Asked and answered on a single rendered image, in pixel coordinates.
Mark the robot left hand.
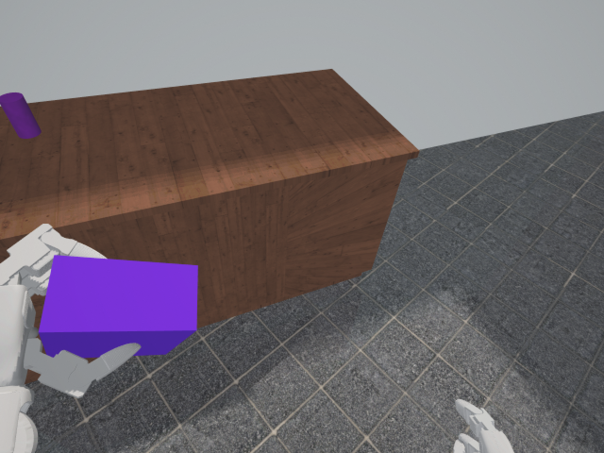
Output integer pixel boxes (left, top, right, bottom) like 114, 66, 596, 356
0, 224, 141, 398

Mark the robot right hand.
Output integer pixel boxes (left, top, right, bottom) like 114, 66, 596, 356
453, 399, 514, 453

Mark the table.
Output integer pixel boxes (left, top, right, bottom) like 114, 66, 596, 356
0, 69, 420, 385

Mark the left robot forearm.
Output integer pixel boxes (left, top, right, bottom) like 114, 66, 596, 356
0, 385, 38, 453

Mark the sponge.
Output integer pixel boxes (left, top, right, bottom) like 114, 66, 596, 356
39, 255, 198, 358

